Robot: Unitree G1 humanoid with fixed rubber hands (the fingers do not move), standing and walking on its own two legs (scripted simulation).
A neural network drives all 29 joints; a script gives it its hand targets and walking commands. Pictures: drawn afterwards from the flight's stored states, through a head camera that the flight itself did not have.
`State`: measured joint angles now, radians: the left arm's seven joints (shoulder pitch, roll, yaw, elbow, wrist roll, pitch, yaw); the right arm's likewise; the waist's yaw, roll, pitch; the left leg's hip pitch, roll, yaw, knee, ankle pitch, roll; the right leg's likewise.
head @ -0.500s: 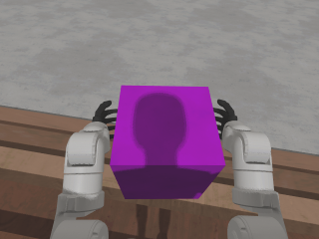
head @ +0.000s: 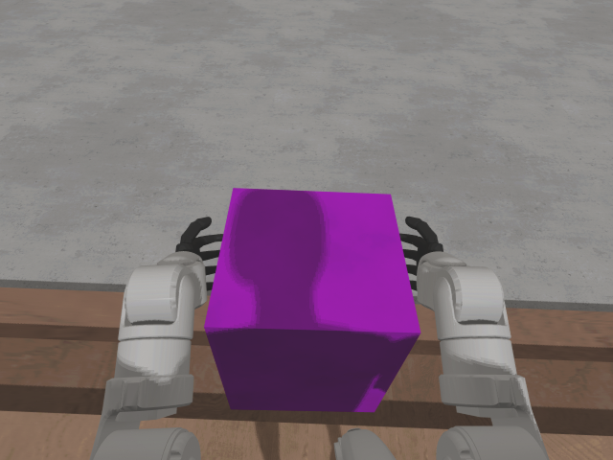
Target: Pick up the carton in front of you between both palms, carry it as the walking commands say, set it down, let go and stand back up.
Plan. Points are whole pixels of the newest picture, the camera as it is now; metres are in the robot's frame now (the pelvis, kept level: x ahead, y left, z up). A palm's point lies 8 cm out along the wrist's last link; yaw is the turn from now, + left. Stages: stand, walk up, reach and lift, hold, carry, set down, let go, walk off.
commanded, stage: carry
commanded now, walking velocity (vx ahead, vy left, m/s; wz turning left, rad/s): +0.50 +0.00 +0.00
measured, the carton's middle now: (307, 306) +0.34 -0.03 +0.00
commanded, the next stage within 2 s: none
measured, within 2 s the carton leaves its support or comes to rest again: neither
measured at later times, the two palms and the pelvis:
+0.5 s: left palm (207, 168) +0.70 +0.14 -0.05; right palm (347, 155) +0.72 -0.15 -0.06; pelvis +0.37 -0.03 -0.14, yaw -1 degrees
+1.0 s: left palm (242, 118) +1.10 +0.10 -0.21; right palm (339, 113) +1.09 -0.20 -0.19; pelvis +0.75 -0.02 -0.30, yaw -1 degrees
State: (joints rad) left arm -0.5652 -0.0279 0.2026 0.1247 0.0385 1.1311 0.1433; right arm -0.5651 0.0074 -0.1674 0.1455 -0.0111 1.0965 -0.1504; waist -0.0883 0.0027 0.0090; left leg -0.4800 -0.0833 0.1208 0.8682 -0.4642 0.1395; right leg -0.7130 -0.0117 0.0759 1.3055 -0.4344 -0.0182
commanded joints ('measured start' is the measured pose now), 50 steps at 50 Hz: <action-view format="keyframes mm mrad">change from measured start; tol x32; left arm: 1 -685 -1027 -620 -159 -327 -72 -206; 50 -671 -908 -639 -225 -290 -59 -185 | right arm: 1 -814 1184 733 -203 517 -39 274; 50 -677 1127 682 -113 479 -48 269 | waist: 1 20 85 -518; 50 188 27 -490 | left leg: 1 464 308 -477 -158 752 125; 7 214 104 -187 17 416 45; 10 77 157 -82 429 732 -34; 12 -340 -6 -99 929 -218 -107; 23 -371 76 -104 79 584 -88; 31 580 130 -117 -444 788 19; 32 845 301 -348 -157 1205 86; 37 496 368 -728 -255 608 219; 50 55 126 -129 501 632 -33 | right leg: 1 -120 -24 -23 -57 213 -16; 7 313 77 -193 -753 808 -27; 13 1136 -282 283 -591 1081 -224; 15 983 -283 405 -639 596 -306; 27 441 10 0 -434 370 -162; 30 286 -48 -88 24 676 -74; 32 -95 110 -56 443 -255 -12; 34 -315 36 42 267 -94 -25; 42 -138 8 -43 -309 485 -33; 50 749 34 -142 -822 768 -109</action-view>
